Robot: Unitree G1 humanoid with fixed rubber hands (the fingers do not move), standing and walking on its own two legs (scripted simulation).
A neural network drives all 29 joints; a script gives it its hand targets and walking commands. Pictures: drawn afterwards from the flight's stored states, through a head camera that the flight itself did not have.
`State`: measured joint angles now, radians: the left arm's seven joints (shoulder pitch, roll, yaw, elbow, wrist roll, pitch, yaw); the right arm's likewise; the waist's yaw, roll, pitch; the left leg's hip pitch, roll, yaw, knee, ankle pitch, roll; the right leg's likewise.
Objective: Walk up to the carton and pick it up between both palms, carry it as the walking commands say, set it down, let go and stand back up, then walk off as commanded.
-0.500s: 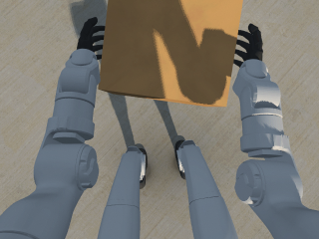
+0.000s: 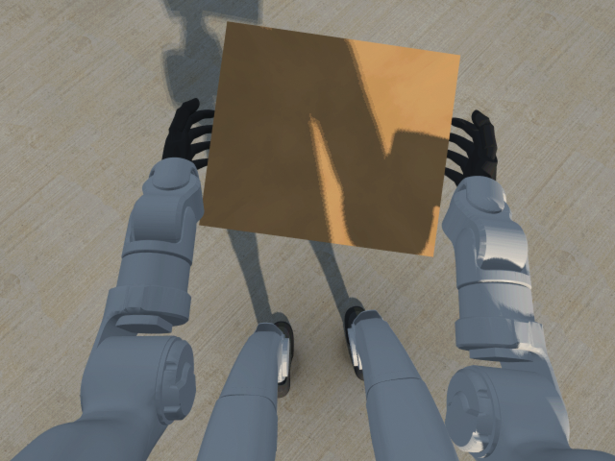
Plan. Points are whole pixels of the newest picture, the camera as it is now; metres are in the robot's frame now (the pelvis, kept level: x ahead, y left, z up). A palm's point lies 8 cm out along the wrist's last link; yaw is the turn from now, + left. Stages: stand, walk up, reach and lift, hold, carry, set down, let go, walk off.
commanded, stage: reach and lift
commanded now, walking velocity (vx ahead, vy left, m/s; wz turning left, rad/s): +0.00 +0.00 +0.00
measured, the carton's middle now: (326, 153) +0.48 -0.04 -0.07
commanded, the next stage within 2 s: none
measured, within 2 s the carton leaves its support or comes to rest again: neither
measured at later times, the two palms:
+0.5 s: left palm (114, 158) +0.42 +0.17 +0.08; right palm (516, 134) +0.40 -0.20 +0.10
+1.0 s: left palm (140, 140) +0.43 +0.14 +0.08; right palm (522, 137) +0.39 -0.21 +0.09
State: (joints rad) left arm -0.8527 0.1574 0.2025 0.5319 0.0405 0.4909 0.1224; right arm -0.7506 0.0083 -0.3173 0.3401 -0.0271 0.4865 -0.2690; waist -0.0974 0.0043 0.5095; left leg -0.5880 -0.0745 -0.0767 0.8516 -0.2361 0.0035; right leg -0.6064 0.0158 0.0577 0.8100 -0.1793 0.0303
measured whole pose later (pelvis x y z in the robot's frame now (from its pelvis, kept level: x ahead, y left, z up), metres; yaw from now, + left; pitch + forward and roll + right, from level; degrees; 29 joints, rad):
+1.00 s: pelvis +0.15 +0.00 +0.06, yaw -3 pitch -2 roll +0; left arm -0.21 -0.10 0.19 0.36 0.23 0.69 0.10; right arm -0.16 0.08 -0.28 0.30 -0.17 0.65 -0.09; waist -0.02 -0.03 -0.12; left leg -0.07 -0.04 -0.04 0.30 -0.20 0.02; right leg -0.14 0.01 0.11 0.33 -0.17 0.02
